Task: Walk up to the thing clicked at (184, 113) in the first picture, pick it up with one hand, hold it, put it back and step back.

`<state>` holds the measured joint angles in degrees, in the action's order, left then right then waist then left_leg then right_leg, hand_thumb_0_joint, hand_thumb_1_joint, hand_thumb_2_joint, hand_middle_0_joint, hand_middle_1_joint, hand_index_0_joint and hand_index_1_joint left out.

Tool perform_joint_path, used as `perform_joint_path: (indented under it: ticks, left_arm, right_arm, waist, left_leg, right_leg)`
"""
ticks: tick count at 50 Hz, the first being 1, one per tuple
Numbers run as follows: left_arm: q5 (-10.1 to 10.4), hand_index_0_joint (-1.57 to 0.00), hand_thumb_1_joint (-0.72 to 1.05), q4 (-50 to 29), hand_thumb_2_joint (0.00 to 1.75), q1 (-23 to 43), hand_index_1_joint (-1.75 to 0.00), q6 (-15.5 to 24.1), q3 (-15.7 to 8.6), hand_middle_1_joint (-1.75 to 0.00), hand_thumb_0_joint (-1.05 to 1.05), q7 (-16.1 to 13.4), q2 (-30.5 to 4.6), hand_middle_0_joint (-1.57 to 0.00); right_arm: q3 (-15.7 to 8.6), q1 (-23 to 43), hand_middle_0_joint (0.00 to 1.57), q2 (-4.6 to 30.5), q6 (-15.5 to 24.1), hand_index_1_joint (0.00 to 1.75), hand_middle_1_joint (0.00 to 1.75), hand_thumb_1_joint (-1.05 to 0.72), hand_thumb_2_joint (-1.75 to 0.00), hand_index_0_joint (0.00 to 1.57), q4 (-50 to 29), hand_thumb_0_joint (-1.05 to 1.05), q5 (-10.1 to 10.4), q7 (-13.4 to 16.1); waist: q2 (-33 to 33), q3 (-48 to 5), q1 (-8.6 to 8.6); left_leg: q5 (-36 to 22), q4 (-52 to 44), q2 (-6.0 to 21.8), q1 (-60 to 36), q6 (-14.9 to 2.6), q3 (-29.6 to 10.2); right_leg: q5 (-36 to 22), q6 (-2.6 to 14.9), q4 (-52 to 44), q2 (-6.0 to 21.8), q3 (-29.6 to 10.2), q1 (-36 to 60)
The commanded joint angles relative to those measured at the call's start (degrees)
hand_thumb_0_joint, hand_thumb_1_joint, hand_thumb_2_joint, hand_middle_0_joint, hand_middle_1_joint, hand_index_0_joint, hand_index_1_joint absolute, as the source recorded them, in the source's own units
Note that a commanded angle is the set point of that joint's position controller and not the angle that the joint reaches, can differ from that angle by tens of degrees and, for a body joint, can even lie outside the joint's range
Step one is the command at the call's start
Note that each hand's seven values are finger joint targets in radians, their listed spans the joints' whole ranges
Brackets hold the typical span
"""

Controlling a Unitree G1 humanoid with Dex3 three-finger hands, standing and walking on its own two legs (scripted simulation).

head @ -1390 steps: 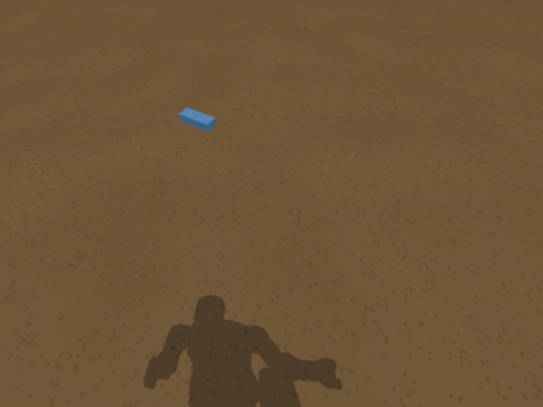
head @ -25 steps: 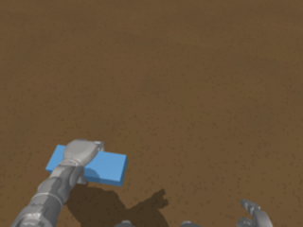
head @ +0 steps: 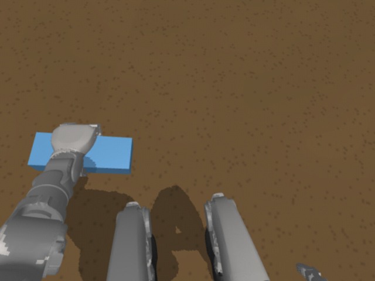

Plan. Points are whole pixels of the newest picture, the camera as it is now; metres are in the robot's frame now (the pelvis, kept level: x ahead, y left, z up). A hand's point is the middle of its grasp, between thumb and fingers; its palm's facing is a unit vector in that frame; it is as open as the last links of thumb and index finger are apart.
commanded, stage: crouch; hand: left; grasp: from above
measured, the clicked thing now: (85, 154) +0.42 +0.22 -0.15
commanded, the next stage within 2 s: lower in 1.04 s
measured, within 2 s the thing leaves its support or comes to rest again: neither
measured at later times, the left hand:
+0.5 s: hand (99, 162) +0.44 +0.23 -0.29, palm faces -0.45 +0.02 -0.89, open 10.8 cm
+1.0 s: hand (105, 166) +0.45 +0.23 -0.36, palm faces -0.46 +0.01 -0.89, open 10.8 cm
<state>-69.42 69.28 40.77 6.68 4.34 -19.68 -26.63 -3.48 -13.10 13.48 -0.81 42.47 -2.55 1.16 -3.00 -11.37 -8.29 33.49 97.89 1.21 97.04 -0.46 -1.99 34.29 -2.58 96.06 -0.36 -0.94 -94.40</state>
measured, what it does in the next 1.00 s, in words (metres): lowers itself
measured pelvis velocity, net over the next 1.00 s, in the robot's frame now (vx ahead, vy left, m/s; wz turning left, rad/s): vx -0.01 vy -0.01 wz -0.07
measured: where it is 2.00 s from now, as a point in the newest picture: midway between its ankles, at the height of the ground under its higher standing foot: (184, 269)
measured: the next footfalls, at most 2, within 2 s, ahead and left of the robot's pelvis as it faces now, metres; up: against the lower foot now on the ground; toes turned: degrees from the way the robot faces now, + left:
none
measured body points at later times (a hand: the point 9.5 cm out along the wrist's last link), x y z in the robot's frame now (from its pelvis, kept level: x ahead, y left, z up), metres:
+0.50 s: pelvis +0.00 -0.01 -0.12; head +0.23 +0.03 +0.27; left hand +0.46 +0.22 -0.24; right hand +0.07 -0.29 -0.24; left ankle +0.08 +0.12 -0.50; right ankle +0.08 -0.14 -0.50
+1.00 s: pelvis -0.01 -0.01 -0.19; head +0.22 +0.03 +0.20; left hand +0.46 +0.22 -0.31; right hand +0.03 -0.29 -0.30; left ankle +0.08 +0.12 -0.50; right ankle +0.08 -0.14 -0.50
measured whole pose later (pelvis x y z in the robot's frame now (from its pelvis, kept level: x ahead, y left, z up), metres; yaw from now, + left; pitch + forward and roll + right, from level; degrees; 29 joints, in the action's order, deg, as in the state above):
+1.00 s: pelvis -0.01 -0.01 -0.19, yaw -4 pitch +35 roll -6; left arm -76.0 83.1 52.0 14.4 -4.1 -26.2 -37.4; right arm 0.3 -8.3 13.9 3.2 45.2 -8.2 -7.1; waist 0.4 -5.4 -12.5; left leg 38.8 133.5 1.0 130.1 1.2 -7.0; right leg 39.4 -2.6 130.2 -2.5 1.9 -126.3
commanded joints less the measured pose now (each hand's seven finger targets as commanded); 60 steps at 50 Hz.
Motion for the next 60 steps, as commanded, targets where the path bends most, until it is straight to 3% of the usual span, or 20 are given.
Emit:
perform_joint_path:
  ticks: [1, 5, 6, 12, 15, 16, 18, 21, 27, 32, 34, 36, 39, 42, 44, 46, 52, 56, 58, 60]
  left_arm:
    - [1.5, -1.00, 0.67, -7.2, 1.07, 19.6, -0.91, 1.0, -3.4, -0.91, 0.00, -1.7, -13.1, -0.99]
    - [0.1, -0.98, 0.63, -6.0, 1.05, 20.8, -0.88, 3.2, -4.7, -0.89, 0.00, -2.6, -15.5, -0.97]
    - [-0.1, -0.99, 0.64, -9.2, 1.05, 23.6, -0.88, 4.0, -5.1, -0.88, 0.00, -3.3, -16.0, -0.98]
    - [-3.2, -0.94, 0.55, -6.1, 1.01, 25.9, -0.83, 5.3, -5.8, -0.84, 0.00, -6.7, -16.4, -0.94]
    - [-4.0, -0.93, 0.54, -4.2, 1.00, 25.3, -0.84, 4.6, -7.9, -0.85, 0.00, -8.1, -18.9, -0.92]
    - [-3.9, -0.93, 0.55, -4.0, 1.03, 25.5, -0.84, 4.4, -7.5, -0.84, 0.00, -8.2, -17.8, -0.93]
    - [-4.2, -0.95, 0.57, -5.0, 1.04, 26.6, -0.86, 4.6, -8.5, -0.86, 0.00, -8.4, -19.5, -0.95]
    - [-3.6, -0.95, 0.58, 0.3, 1.07, 23.1, -0.87, 3.7, -8.3, -0.87, 0.00, -8.0, -17.9, -0.96]
    - [-2.7, -0.95, 0.60, -1.5, 1.02, 26.5, -0.88, 4.8, -9.3, -0.89, 0.00, -6.6, -21.2, -0.94]
    - [-3.0, -0.94, 0.59, 1.8, 0.97, 26.6, -0.87, 6.6, -8.8, -0.89, 0.00, -6.1, -21.3, -0.92]
    - [-3.6, -0.94, 0.59, 2.2, 0.97, 27.0, -0.88, 7.1, -10.0, -0.91, 0.00, -6.3, -23.7, -0.91]
    - [-3.8, -0.95, 0.60, 4.1, 0.96, 25.9, -0.87, 7.4, -9.0, -0.90, 0.00, -6.4, -22.1, -0.92]
    - [-4.5, -0.96, 0.62, 2.7, 0.94, 29.7, -0.87, 7.9, -10.6, -0.90, 0.00, -7.2, -25.0, -0.93]
    - [-4.9, -0.96, 0.62, 1.9, 0.97, 31.1, -0.86, 8.2, -10.7, -0.88, 0.00, -8.3, -25.3, -0.94]
    - [-5.3, -0.95, 0.61, 3.9, 0.97, 30.5, -0.87, 8.0, -10.2, -0.90, 0.00, -8.7, -24.3, -0.93]
    - [-5.6, -0.92, 0.57, 4.4, 0.97, 30.5, -0.86, 7.7, -10.5, -0.88, 0.00, -9.3, -25.1, -0.91]
    - [-5.0, -0.92, 0.56, 7.1, 0.96, 30.9, -0.86, 6.7, -10.5, -0.88, 0.00, -9.3, -26.0, -0.90]
    - [-4.5, -0.93, 0.58, 7.7, 0.96, 31.3, -0.86, 6.4, -9.1, -0.87, 0.00, -8.5, -25.0, -0.92]
    - [-4.4, -0.92, 0.54, 7.3, 1.00, 32.0, -0.84, 6.7, -10.1, -0.83, 0.00, -8.3, -27.0, -0.93]
    - [-4.1, -0.92, 0.53, 9.2, 1.00, 30.6, -0.83, 6.8, -9.0, -0.82, 0.00, -7.7, -25.8, -0.93]
  right_arm:
    - [-3.6, -5.2, 0.20, 12.1, 2.8, 0.30, 0.30, -0.90, -0.90, 0.20, -4.0, 0.00, -0.8, 0.0]
    - [-3.0, -5.8, 0.20, 12.6, 3.6, 0.30, 0.30, -0.89, -0.90, 0.20, -2.6, 0.00, -1.3, -1.0]
    - [-2.8, -5.8, 0.20, 12.2, 3.8, 0.30, 0.30, -0.90, -0.90, 0.20, -2.7, 0.00, -1.5, -1.4]
    - [-2.5, -7.6, 0.20, 12.7, 4.7, 0.30, 0.30, -0.91, -0.90, 0.20, -0.4, 0.00, -3.0, -3.3]
    - [-2.3, -8.0, 0.20, 12.7, 4.9, 0.30, 0.30, -0.91, -0.90, 0.20, -0.5, 0.00, -3.7, -4.4]
    - [-2.3, -8.0, 0.20, 12.8, 4.9, 0.30, 0.30, -0.91, -0.90, 0.20, -0.2, 0.00, -3.9, -4.7]
    - [-2.4, -8.6, 0.20, 12.6, 4.8, 0.30, 0.30, -0.91, -0.90, 0.20, 0.0, 0.00, -4.3, -5.4]
    - [-2.3, -7.5, 0.20, 12.7, 4.7, 0.30, 0.30, -0.91, -0.90, 0.20, -0.6, 0.00, -4.5, -6.1]
    - [-2.4, -7.8, 0.20, 12.9, 4.5, 0.30, 0.30, -0.91, -0.90, 0.20, 0.1, 0.00, -4.7, -7.0]
    - [-1.9, -6.9, 0.20, 12.9, 4.3, 0.30, 0.30, -0.91, -0.90, 0.20, 0.2, 0.00, -5.0, -7.4]
    - [-1.5, -7.3, 0.20, 13.2, 4.2, 0.30, 0.30, -0.91, -0.90, 0.20, 0.5, 0.00, -5.1, -7.5]
    - [-1.3, -6.4, 0.20, 12.9, 4.2, 0.30, 0.30, -0.91, -0.90, 0.20, 0.3, 0.00, -5.2, -7.7]
    - [-1.3, -6.4, 0.20, 13.7, 4.1, 0.30, 0.30, -0.91, -0.90, 0.20, 0.9, 0.00, -5.4, -7.5]
    - [-1.3, -5.5, 0.20, 13.8, 4.2, 0.30, 0.30, -0.91, -0.90, 0.20, 1.2, 0.00, -5.4, -7.4]
    - [-1.0, -6.1, 0.20, 13.8, 4.3, 0.30, 0.30, -0.91, -0.90, 0.20, 1.4, 0.00, -5.6, -7.6]
    - [-0.8, -5.8, 0.20, 14.1, 4.2, 0.30, 0.30, -0.91, -0.90, 0.20, 1.7, 0.00, -5.7, -7.5]
    - [0.1, -6.2, 0.20, 14.7, 4.7, 0.30, 0.30, -0.91, -0.90, 0.20, 1.8, 0.00, -5.9, -7.7]
    - [0.6, -5.4, 0.20, 14.8, 4.9, 0.30, 0.30, -0.91, -0.90, 0.20, 1.8, 0.00, -5.9, -7.7]
    - [0.8, -5.8, 0.20, 15.2, 4.8, 0.30, 0.30, -0.91, -0.90, 0.20, 1.7, 0.00, -6.0, -7.8]
    - [1.4, -5.8, 0.20, 14.8, 4.8, 0.30, 0.30, -0.91, -0.90, 0.20, 2.1, 0.00, -6.0, -7.9]
  waist:
    - [-1.8, -31.5, -1.14]
    - [-4.8, -31.6, -1.43]
    - [-6.7, -34.2, -1.31]
    - [-11.5, -37.6, -2.55]
    - [-12.4, -39.0, -1.76]
    - [-12.5, -38.7, -2.29]
    - [-12.0, -39.4, -2.42]
    - [-10.3, -36.9, -2.26]
    - [-8.5, -35.1, -3.01]
    - [-7.3, -32.9, -3.59]
    - [-7.3, -33.8, -3.13]
    - [-8.3, -33.3, -2.97]
    - [-10.4, -34.4, -2.84]
    - [-12.7, -34.6, -2.57]
    - [-12.5, -33.0, -3.79]
    - [-12.5, -33.4, -3.57]
    - [-10.8, -31.6, -4.17]
    - [-12.1, -30.8, -4.39]
    - [-11.5, -31.2, -4.51]
    - [-9.3, -29.3, -5.06]
  left_leg:
    - [1.3, -8.6, -1.9, -18.9, -0.68, -1.9]
    - [2.0, -4.9, -1.7, -16.8, -0.29, -2.9]
    - [1.3, -3.6, -1.8, -17.3, -0.33, -2.3]
    - [-7.0, 3.1, -1.4, -18.8, 0.16, -1.6]
    - [-10.5, 5.9, -1.5, -18.1, 0.05, -0.9]
    - [-11.0, 6.7, -1.4, -17.4, 0.02, -0.9]
    - [-11.9, 8.6, -1.4, -16.6, -0.32, -0.4]
    - [-10.2, 10.3, -1.4, -12.2, -0.71, 0.1]
    - [-8.4, 14.3, -1.3, -5.7, -1.23, 0.4]
    - [-5.6, 17.1, -1.4, -0.3, -1.44, 0.7]
    - [-5.7, 18.2, -1.5, 0.3, -1.52, 0.9]
    - [-4.6, 18.6, -1.5, 1.0, -1.36, 1.0]
    - [-3.5, 19.5, -1.5, 0.5, -1.15, 0.8]
    - [-2.5, 19.7, -1.3, -0.8, -0.73, 0.3]
    - [-2.7, 20.6, -1.3, -0.3, -0.75, 0.1]
    - [-3.1, 21.2, -1.4, 0.4, -0.82, 0.1]
    - [-2.3, 23.0, -1.4, 3.5, -1.17, 0.3]
    - [-2.1, 23.6, -1.2, 3.2, -0.96, -0.1]
    - [-2.3, 24.6, -1.4, 5.4, -1.18, 0.2]
    - [-2.5, 25.7, -1.3, 7.7, -1.42, 0.2]
  right_leg:
    - [-1.2, 4.68, -7.9, -1.1, 4.5, 7.1]
    - [-0.5, 4.82, -3.2, -0.7, 5.1, 0.0]
    - [-1.3, 4.96, -2.4, -0.9, 5.0, 0.0]
    - [-7.5, 4.80, 3.4, -0.7, 5.7, -4.7]
    - [-10.3, 4.76, 5.8, -0.6, 5.7, -4.8]
    - [-10.6, 4.62, 6.2, -0.7, 5.9, -5.3]
    - [-11.9, 4.58, 7.0, -1.0, 6.0, -4.3]
    - [-11.2, 4.39, 8.1, -1.3, 6.2, -5.1]
    - [-11.2, 4.16, 11.1, -2.0, 6.5, -5.1]
    - [-8.8, 4.04, 13.3, -2.5, 6.7, -6.6]
    - [-8.8, 3.93, 13.9, -2.6, 6.6, -6.5]
    - [-7.5, 4.12, 15.0, -2.8, 6.8, -7.8]
    - [-6.0, 4.48, 16.5, -3.0, 7.3, -10.6]
    - [-5.0, 4.94, 18.5, -3.1, 8.0, -13.7]
    - [-5.4, 4.72, 19.2, -2.8, 8.3, -14.8]
    - [-5.9, 4.71, 20.0, -2.9, 8.4, -15.2]
    - [-5.4, 4.57, 21.0, -2.9, 8.7, -15.5]
    - [-5.4, 4.80, 22.1, -3.2, 9.2, -17.0]
    - [-5.8, 4.52, 22.3, -3.2, 9.1, -15.6]
    - [-6.2, 4.24, 22.4, -3.4, 9.1, -15.0]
